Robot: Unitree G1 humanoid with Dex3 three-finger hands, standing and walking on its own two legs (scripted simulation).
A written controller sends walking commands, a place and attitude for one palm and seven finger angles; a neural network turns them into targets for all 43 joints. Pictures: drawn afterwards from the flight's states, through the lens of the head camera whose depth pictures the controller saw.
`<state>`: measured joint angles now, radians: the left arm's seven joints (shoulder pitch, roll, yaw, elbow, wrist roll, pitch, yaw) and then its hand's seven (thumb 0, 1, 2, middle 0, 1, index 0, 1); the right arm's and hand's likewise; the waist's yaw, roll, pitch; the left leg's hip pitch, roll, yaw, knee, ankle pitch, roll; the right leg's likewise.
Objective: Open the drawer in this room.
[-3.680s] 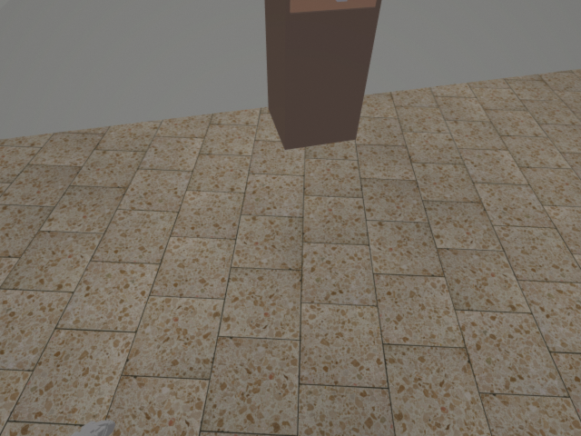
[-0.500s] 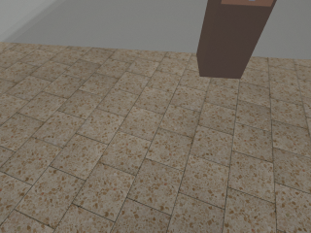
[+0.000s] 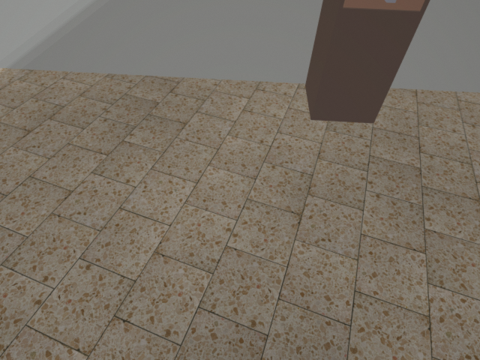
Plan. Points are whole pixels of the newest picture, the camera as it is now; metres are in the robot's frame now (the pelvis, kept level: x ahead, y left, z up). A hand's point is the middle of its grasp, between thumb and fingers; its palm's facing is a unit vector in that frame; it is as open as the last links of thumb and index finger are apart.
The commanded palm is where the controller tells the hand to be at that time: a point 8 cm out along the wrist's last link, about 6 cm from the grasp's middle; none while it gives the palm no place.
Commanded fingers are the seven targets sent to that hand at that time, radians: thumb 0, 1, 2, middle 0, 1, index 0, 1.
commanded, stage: turn or walk to find it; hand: left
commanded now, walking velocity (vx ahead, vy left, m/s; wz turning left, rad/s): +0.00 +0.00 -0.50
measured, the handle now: out of the picture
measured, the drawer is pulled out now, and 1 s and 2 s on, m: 0.00 0.00 0.00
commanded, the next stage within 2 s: stand and wait in 0.24 s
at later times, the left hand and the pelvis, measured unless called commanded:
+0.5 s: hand out of the picture +0.05 +0.18 -0.17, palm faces +0.06 -0.98 -0.21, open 7.3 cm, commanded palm none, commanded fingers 0.00 0.90 0.90 -0.20 -0.30 -0.20 -0.30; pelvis +0.01 +0.00 +0.00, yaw +3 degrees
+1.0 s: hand out of the picture +0.03 +0.18 -0.18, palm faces -0.03 -0.98 -0.21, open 7.3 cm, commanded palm none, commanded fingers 0.00 0.90 0.90 -0.20 -0.30 -0.20 -0.30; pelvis +0.01 +0.00 +0.00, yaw -2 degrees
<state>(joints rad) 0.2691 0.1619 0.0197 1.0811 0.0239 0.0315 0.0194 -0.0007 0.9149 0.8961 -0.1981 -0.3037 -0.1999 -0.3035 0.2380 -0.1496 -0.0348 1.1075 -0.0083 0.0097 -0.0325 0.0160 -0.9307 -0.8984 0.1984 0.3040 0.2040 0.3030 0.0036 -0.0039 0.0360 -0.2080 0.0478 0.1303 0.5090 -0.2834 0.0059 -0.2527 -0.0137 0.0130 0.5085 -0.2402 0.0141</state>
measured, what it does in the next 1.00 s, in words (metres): stands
